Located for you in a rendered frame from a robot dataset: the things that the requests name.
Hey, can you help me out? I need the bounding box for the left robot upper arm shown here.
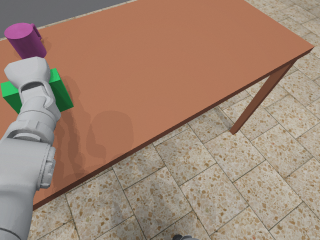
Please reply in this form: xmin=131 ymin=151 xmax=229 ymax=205
xmin=0 ymin=138 xmax=56 ymax=240

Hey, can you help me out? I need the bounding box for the robot left hand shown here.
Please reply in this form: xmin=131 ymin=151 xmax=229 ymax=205
xmin=4 ymin=56 xmax=51 ymax=89

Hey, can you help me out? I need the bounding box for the sponge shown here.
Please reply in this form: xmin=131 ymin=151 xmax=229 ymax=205
xmin=0 ymin=68 xmax=74 ymax=114

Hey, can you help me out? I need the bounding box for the table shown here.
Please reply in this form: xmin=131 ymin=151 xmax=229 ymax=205
xmin=0 ymin=0 xmax=315 ymax=211

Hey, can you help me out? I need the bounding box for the robot left forearm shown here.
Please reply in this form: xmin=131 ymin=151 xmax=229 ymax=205
xmin=0 ymin=79 xmax=61 ymax=147

